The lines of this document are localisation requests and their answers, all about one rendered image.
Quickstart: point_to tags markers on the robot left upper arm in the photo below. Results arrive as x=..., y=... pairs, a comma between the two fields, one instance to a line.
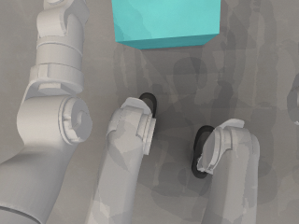
x=51, y=127

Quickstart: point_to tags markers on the carton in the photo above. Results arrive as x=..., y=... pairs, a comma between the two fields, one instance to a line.
x=159, y=24

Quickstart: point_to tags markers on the robot left shin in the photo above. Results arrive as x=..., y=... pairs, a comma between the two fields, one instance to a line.
x=115, y=117

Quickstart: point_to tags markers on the robot left foot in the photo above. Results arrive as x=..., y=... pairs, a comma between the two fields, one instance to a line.
x=150, y=101

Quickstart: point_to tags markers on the robot right upper arm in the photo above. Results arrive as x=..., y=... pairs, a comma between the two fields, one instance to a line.
x=293, y=101

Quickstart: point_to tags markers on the robot left forearm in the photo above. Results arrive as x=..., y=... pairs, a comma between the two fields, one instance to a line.
x=59, y=50

